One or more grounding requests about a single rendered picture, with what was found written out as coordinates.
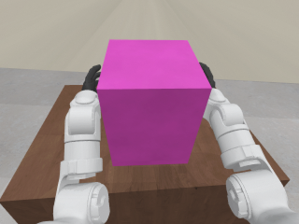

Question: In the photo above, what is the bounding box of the robot left upper arm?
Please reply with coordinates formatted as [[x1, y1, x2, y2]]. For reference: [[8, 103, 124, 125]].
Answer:
[[36, 182, 110, 224]]

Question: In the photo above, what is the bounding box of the left robot hand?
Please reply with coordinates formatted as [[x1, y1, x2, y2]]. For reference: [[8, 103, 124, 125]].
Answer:
[[81, 64, 101, 93]]

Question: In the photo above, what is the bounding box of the robot left forearm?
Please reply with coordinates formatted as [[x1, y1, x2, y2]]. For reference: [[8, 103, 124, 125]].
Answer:
[[53, 90, 103, 218]]

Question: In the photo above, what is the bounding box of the carton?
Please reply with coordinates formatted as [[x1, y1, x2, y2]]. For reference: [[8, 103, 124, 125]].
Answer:
[[96, 39, 212, 166]]

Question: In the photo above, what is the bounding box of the pedestal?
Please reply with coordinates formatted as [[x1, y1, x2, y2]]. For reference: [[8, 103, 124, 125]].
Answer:
[[0, 85, 290, 224]]

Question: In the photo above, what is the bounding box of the robot right upper arm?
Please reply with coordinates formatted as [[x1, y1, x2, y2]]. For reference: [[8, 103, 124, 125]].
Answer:
[[226, 168, 299, 224]]

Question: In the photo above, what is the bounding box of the robot right forearm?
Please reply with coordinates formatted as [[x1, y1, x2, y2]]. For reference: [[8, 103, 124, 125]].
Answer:
[[203, 88, 289, 205]]

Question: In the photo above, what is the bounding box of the right robot hand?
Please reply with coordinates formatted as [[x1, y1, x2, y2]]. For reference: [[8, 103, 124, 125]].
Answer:
[[200, 63, 216, 89]]

